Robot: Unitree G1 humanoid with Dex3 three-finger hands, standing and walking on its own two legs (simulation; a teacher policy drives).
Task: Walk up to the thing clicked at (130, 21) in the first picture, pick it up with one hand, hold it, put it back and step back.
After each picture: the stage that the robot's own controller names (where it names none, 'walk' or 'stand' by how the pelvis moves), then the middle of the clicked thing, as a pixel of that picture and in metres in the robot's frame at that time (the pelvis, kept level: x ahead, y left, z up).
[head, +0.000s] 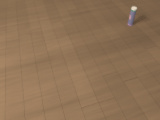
stand; (132, 16) +1.90 -0.63 -0.66
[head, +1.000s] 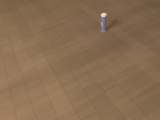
walk; (103, 22) +1.87 -0.10 -0.63
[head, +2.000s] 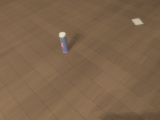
walk; (64, 43) +1.34 +0.29 -0.65
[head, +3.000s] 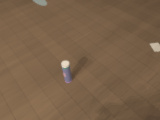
walk; (66, 72) +0.91 +0.24 -0.65
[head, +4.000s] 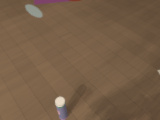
walk; (61, 109) +0.56 +0.21 -0.64
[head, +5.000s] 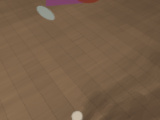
stand; out of the picture +0.46 +0.07 -0.62
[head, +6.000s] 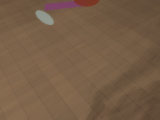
stand; out of the picture +0.41 +0.08 -0.66
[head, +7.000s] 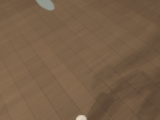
stand; out of the picture +0.36 +0.07 -0.64
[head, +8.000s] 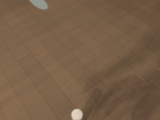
stand; out of the picture +0.40 +0.09 -0.62
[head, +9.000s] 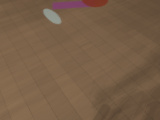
stand; out of the picture +0.39 +0.02 -0.66
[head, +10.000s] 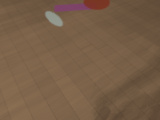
stand; out of the picture +0.39 +0.03 -0.66
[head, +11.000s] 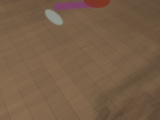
stand; out of the picture +0.37 +0.03 -0.66
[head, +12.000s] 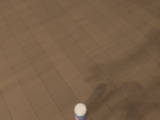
go down; (80, 114) +0.40 +0.03 -0.59
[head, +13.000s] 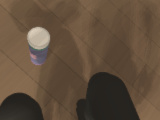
go down; (38, 49) +0.49 +0.06 -0.24
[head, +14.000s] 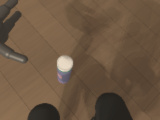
go down; (64, 71) +0.48 +0.02 -0.35
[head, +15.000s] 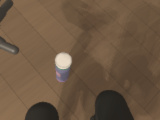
go down; (62, 69) +0.48 +0.02 -0.33
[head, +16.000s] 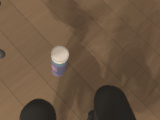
go down; (59, 63) +0.48 +0.03 -0.31
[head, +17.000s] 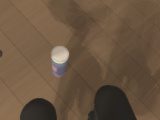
go down; (59, 63) +0.48 +0.03 -0.31
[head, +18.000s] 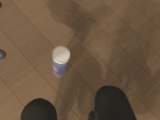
go down; (60, 63) +0.48 +0.03 -0.31
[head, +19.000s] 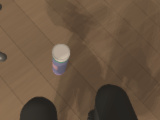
go down; (60, 61) +0.48 +0.03 -0.30
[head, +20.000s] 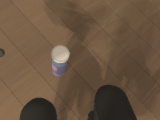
go down; (59, 63) +0.48 +0.03 -0.30
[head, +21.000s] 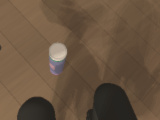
go down; (57, 61) +0.49 +0.03 -0.29
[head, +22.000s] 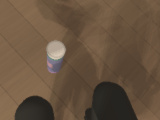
go down; (54, 59) +0.49 +0.03 -0.28
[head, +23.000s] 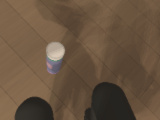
go down; (54, 60) +0.48 +0.04 -0.29
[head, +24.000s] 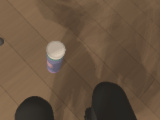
go down; (54, 59) +0.48 +0.03 -0.29
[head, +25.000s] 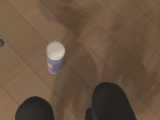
go down; (54, 60) +0.49 +0.04 -0.29
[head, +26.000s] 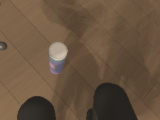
go down; (57, 60) +0.48 +0.03 -0.29
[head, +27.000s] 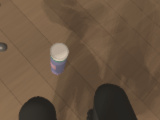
go down; (58, 61) +0.48 +0.03 -0.30
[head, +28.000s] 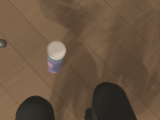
go down; (55, 59) +0.48 +0.03 -0.29
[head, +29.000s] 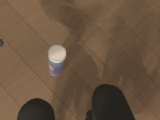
go down; (56, 62) +0.48 +0.03 -0.30
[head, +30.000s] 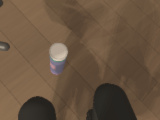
go down; (57, 61) +0.48 +0.03 -0.29
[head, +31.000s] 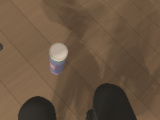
go down; (57, 61) +0.48 +0.03 -0.29
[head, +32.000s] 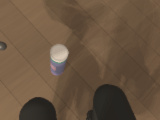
go down; (58, 62) +0.48 +0.03 -0.30
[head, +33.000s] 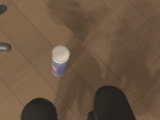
close in; (59, 63) +0.48 +0.03 -0.31
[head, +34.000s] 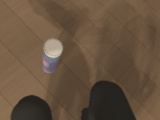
hold; (51, 58) +0.49 +0.04 -0.27
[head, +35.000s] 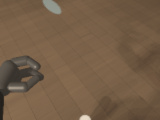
hold; out of the picture +0.40 +0.01 -0.59
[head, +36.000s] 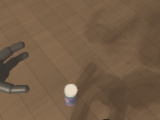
close in; (70, 95) +0.44 +0.02 -0.50
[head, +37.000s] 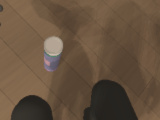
go down; (52, 56) +0.50 +0.04 -0.26
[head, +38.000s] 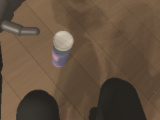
go down; (60, 52) +0.49 +0.03 -0.24
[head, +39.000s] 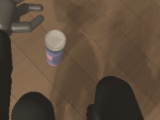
hold; (54, 51) +0.49 +0.03 -0.24
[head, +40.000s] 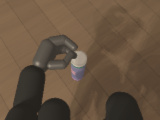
lower; (78, 67) +0.49 +0.01 -0.32
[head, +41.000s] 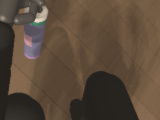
lower; (34, 34) +0.53 +0.06 -0.22
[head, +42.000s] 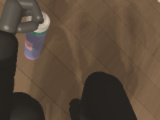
rest; (34, 39) +0.51 +0.06 -0.23
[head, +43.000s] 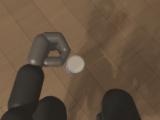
hold; (73, 66) +0.46 +0.01 -0.32
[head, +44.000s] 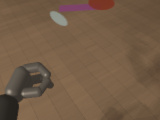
hold; out of the picture +0.39 -0.01 -0.60
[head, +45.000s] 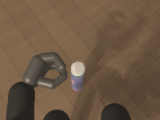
lower; (77, 77) +0.47 +0.01 -0.40
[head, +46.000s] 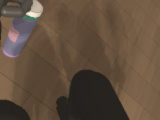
rest; (20, 31) +0.55 +0.04 -0.22
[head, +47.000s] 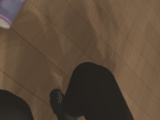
lower; out of the picture +0.67 +0.03 -0.30
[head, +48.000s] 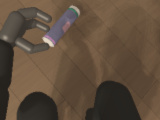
crouch; (62, 25) +0.70 +0.01 -0.35
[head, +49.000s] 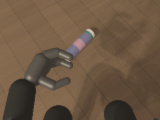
crouch; (78, 45) +0.71 +0.00 -0.47
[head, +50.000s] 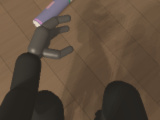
stand; (53, 10) +0.78 +0.07 -0.34
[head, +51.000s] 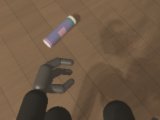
withdraw; (60, 31) +0.81 +0.11 -0.47
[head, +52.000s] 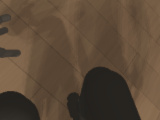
rise; out of the picture +0.89 +0.29 -0.30
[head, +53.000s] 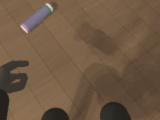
stand; (37, 17) +0.94 +0.26 -0.50
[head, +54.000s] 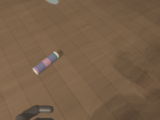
crouch; (46, 62) +0.95 +0.29 -0.66
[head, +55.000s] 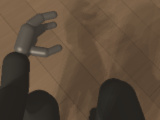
withdraw; out of the picture +1.09 +0.41 -0.33
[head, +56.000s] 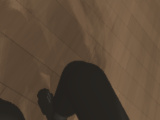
lower; out of the picture +1.04 +0.68 -0.30
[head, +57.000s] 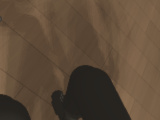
hold; out of the picture +1.10 +0.72 -0.31
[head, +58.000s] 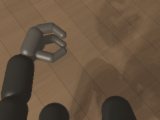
crouch; out of the picture +1.25 +0.57 -0.45
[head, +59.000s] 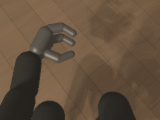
hold; out of the picture +1.32 +0.60 -0.43
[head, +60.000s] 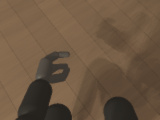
lower; out of the picture +1.37 +0.67 -0.46
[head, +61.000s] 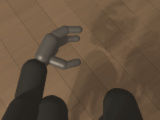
withdraw; out of the picture +1.44 +0.72 -0.39
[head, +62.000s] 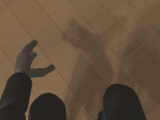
stand; out of the picture +1.48 +0.82 -0.36
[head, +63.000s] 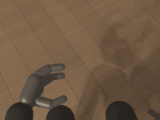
rise; out of the picture +1.53 +0.83 -0.47
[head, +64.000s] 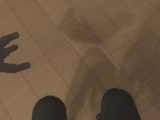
stand; out of the picture +1.60 +0.91 -0.41
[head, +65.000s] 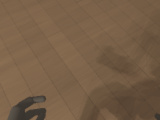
stand; out of the picture +1.61 +0.95 -0.59
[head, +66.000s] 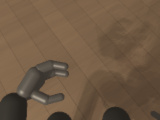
crouch; out of the picture +1.69 +1.02 -0.51
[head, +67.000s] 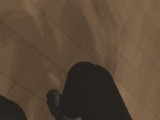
stand; out of the picture +1.55 +1.40 -0.29
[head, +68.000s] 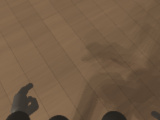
stand; out of the picture +1.81 +1.13 -0.53
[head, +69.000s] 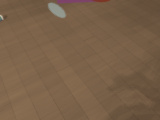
stand; out of the picture +1.84 +1.13 -0.68
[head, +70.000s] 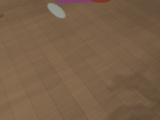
stand; out of the picture +1.89 +1.19 -0.68
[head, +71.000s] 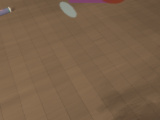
stand; (1, 12) +1.98 +1.22 -0.72
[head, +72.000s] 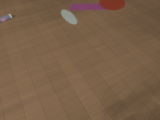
stand; (2, 19) +2.06 +1.26 -0.75
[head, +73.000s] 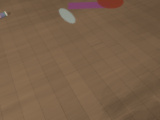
stand; out of the picture +2.11 +1.34 -0.75
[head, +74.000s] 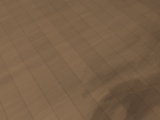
walk; out of the picture +2.16 +1.55 -0.73
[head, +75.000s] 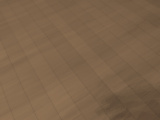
walk; out of the picture +2.53 +1.67 -0.73
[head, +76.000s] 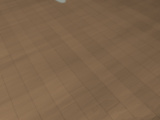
walk; out of the picture +2.85 +1.68 -0.72
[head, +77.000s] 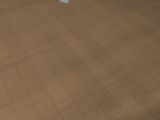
stand; out of the picture +2.86 +1.69 -0.75
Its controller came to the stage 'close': no
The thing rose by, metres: 0.00
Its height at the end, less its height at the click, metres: -0.09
